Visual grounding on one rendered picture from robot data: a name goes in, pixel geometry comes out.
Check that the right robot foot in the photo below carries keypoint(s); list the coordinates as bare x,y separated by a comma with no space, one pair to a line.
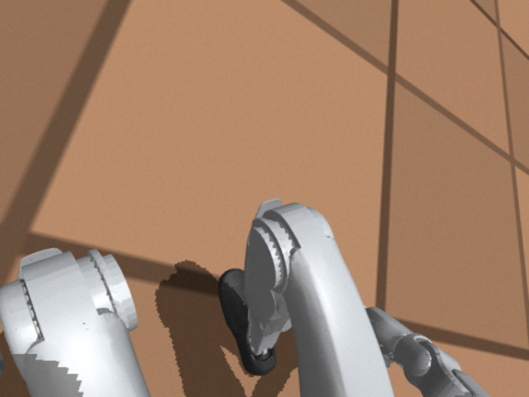
235,310

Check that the right robot hand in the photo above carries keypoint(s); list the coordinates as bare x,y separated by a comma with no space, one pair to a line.
388,331

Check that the right robot arm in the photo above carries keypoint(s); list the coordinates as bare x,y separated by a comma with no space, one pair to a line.
432,371

